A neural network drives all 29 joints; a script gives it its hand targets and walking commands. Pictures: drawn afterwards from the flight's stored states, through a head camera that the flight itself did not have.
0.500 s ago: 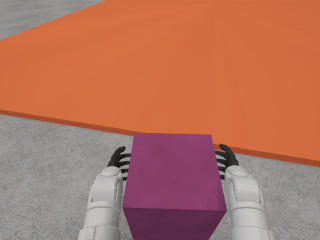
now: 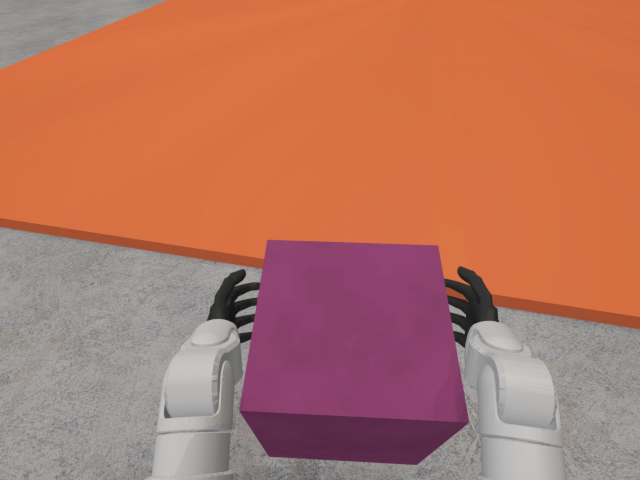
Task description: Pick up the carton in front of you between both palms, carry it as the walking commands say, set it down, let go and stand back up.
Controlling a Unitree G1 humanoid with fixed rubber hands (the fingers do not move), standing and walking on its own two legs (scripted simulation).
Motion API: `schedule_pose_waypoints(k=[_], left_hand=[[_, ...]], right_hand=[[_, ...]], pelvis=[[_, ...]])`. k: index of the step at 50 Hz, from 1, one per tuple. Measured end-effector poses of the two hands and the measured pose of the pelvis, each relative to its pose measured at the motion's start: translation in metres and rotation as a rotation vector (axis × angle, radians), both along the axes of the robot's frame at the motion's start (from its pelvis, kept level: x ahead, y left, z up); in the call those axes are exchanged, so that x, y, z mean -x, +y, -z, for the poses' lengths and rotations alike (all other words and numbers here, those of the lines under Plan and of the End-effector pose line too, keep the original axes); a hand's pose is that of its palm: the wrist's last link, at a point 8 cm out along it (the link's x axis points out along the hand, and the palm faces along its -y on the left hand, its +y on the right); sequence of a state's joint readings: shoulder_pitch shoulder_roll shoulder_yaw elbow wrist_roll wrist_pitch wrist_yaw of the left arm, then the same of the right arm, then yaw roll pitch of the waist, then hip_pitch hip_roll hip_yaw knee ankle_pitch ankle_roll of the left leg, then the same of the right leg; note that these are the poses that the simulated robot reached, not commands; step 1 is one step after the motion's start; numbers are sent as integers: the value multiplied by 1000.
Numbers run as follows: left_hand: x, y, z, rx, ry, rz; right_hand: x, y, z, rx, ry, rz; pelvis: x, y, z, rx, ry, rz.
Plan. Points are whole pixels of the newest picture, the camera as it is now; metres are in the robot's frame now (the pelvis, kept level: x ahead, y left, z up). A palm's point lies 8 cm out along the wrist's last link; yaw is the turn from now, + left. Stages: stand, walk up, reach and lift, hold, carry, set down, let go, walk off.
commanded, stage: carry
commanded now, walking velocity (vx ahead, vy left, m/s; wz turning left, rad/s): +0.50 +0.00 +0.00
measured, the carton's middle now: (346, 359) +0.29 -0.01 +0.01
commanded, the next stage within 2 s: none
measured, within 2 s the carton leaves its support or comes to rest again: neither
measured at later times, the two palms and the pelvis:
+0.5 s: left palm (280, 220) +0.51 +0.10 +0.07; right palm (466, 224) +0.50 -0.20 +0.07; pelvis +0.27 -0.04 -0.03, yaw -1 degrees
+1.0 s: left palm (287, 109) +0.88 +0.11 +0.10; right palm (421, 106) +0.86 -0.19 +0.11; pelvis +0.59 -0.02 -0.03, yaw -3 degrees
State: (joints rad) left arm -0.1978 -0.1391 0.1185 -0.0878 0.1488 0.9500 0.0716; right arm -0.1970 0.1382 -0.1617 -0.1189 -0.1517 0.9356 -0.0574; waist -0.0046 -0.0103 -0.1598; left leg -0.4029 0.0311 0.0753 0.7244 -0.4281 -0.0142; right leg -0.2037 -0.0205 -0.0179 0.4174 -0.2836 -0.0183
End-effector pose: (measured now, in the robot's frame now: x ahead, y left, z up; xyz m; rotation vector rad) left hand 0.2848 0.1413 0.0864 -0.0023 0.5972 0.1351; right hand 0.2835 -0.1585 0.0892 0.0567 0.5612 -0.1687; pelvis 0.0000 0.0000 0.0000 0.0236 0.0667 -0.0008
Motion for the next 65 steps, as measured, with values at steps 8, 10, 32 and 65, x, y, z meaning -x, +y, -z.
schedule_pose_waypoints(k=[8,10,32,65], left_hand=[[-42,22,-2,47,-8,-49],[-53,20,1,43,39,-42],[-282,-40,6,43,106,-93],[-839,-45,-48,102,-58,-1]], right_hand=[[-52,22,-6,-6,-8,-21],[-58,19,1,-14,39,-3],[-301,-40,8,-52,108,-32],[-820,-47,-54,-49,-57,96]], pelvis=[[-71,13,12,-16,23,34],[-90,14,10,-4,27,48],[-343,-54,3,17,15,-1],[-768,-29,6,30,29,39]])
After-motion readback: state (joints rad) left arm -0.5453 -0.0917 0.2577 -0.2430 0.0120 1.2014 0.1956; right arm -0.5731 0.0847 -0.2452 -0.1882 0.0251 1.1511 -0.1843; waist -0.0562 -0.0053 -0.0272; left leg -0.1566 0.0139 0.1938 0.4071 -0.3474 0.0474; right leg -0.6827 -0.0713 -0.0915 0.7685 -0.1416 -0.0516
